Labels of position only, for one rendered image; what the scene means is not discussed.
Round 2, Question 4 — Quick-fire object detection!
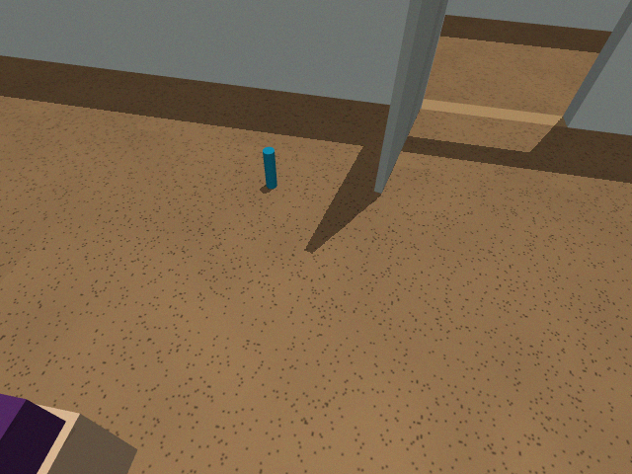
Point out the can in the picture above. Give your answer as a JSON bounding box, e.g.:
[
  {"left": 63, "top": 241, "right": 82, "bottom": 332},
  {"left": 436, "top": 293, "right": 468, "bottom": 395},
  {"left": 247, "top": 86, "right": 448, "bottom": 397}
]
[{"left": 263, "top": 147, "right": 277, "bottom": 189}]

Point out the bed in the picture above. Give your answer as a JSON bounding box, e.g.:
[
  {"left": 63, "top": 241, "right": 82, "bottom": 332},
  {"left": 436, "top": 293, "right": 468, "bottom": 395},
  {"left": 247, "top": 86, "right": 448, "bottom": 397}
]
[{"left": 0, "top": 394, "right": 137, "bottom": 474}]

